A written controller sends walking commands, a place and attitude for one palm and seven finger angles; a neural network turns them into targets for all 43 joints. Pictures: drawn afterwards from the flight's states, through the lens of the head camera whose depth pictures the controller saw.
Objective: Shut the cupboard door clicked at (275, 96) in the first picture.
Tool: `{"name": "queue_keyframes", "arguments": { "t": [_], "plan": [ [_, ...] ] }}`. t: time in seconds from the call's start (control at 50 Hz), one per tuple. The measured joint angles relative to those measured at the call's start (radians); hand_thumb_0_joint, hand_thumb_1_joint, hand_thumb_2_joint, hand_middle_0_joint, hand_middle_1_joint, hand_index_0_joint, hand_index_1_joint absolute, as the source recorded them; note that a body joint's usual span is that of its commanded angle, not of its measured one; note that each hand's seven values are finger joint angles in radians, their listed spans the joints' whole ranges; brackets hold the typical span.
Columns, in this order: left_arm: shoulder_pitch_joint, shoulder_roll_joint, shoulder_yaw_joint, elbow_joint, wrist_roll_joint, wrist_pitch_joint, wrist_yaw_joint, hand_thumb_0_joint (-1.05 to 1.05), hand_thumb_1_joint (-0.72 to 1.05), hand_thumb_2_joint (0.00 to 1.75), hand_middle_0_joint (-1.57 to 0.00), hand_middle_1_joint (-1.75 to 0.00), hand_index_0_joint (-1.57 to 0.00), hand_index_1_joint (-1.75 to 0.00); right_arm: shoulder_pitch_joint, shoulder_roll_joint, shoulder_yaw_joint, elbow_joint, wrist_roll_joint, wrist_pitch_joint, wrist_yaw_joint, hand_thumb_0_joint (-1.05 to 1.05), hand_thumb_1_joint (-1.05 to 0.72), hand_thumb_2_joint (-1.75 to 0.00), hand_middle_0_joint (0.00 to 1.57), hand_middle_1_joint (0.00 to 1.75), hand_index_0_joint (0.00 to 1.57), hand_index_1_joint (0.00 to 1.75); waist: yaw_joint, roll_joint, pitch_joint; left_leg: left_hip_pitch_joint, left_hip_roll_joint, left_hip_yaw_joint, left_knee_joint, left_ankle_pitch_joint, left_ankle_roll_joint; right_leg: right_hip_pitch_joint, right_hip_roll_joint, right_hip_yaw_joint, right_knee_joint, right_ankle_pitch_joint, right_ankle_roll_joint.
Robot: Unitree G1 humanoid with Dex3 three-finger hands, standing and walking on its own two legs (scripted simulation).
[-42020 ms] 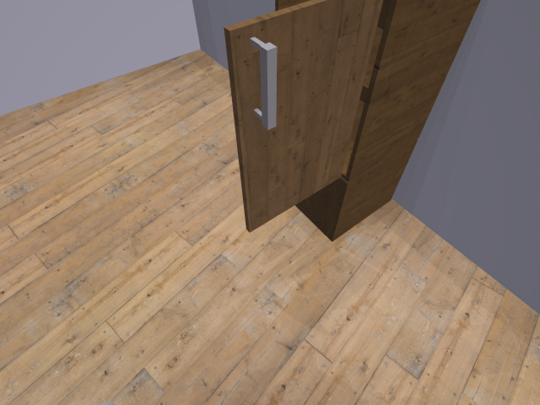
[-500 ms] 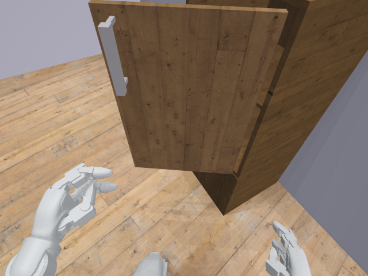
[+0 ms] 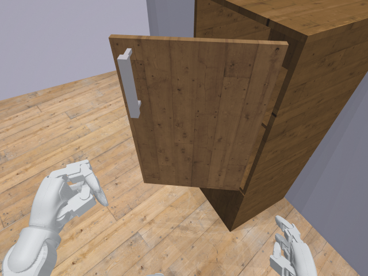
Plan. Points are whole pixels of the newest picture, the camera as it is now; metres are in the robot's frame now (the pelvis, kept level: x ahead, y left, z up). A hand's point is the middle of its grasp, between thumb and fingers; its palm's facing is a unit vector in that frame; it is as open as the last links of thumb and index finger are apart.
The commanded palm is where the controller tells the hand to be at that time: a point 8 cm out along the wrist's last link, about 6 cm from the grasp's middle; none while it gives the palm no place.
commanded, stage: raise the hand and make a fist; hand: left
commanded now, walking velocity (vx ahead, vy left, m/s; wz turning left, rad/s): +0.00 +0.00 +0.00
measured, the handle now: (132, 84) +0.49 +0.19 +0.17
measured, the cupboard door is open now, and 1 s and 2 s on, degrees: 55 55 55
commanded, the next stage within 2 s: bring the fist close to the handle in 0.74 s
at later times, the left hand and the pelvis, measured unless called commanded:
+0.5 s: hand (88, 172) +0.23 +0.19 +0.18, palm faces +0.01 -1.00 -0.06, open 3.1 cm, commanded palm +0.20 +0.23 +0.18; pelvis +0.00 -0.01 +0.02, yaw +0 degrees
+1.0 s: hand (95, 167) +0.25 +0.18 +0.18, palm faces +0.03 -1.00 -0.06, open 3.1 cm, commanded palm +0.23 +0.22 +0.18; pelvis +0.00 -0.01 +0.02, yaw +0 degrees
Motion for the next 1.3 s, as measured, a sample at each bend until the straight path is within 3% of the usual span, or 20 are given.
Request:
{"name": "queue_keyframes", "arguments": {
  "t": [0.26,0.52,0.72,0.92,1.06,1.3],
  "plan": [
    [-0.115,0.020,0.033,-0.003,-0.012,0.152,-0.018,0.01,0.89,0.90,-1.27,-1.47,-1.28,-1.47,-0.013,0.006,0.039,0.031,0.010,0.010,-0.005,0.01,-0.90,-0.89,0.20,0.30,0.20,0.30,0.018,0.013,0.019,0.126,-0.001,-0.004,-0.126,0.060,-0.008,0.122,0.004,-0.007,-0.121,0.058,-0.008],
    [-0.162,0.019,0.069,-0.007,-0.025,0.256,-0.027,0.01,0.89,0.90,-1.30,-1.49,-1.30,-1.50,-0.010,-0.015,0.027,0.055,0.020,0.015,-0.005,0.01,-0.90,-0.90,0.20,0.30,0.20,0.30,0.012,0.015,0.022,0.194,0.003,0.007,-0.199,0.089,-0.015,0.176,0.008,0.003,-0.179,0.084,-0.013],
    [-0.143,0.007,0.051,-0.027,-0.002,0.226,-0.003,0.01,0.89,0.90,-1.30,-1.50,-1.30,-1.50,-0.013,-0.012,0.019,0.055,0.012,0.010,-0.004,0.01,-0.90,-0.90,0.20,0.30,0.20,0.30,0.015,0.007,0.031,0.207,0.002,0.007,-0.200,0.084,-0.017,0.190,0.008,0.003,-0.180,0.079,-0.015],
    [-0.159,0.010,0.048,-0.011,-0.001,0.237,-0.007,0.01,0.89,0.90,-1.30,-1.50,-1.30,-1.50,-0.016,-0.003,0.028,0.059,0.011,0.015,-0.006,0.01,-0.90,-0.90,0.20,0.30,0.20,0.30,0.015,0.014,0.032,0.210,0.000,0.006,-0.204,0.085,-0.017,0.193,0.006,0.002,-0.184,0.079,-0.015],
    [-0.269,0.009,0.037,0.084,0.014,0.232,0.003,0.01,0.89,0.90,-1.30,-1.50,-1.30,-1.50,-0.024,-0.005,0.029,0.079,0.010,0.020,-0.012,0.01,-0.90,-0.90,0.20,0.30,0.20,0.30,0.015,0.014,0.038,0.207,-0.002,0.002,-0.200,0.085,-0.017,0.190,0.005,-0.002,-0.177,0.076,-0.016],
    [-0.455,0.020,0.038,0.271,0.039,0.250,0.028,0.01,0.89,0.90,-1.30,-1.50,-1.30,-1.50,-0.025,-0.014,0.022,0.091,0.012,0.053,-0.016,0.01,-0.90,-0.90,0.20,0.30,0.20,0.30,-0.008,0.003,0.041,0.205,0.002,0.014,-0.211,0.087,-0.019,0.179,0.007,0.011,-0.179,0.078,-0.017]
  ]
}}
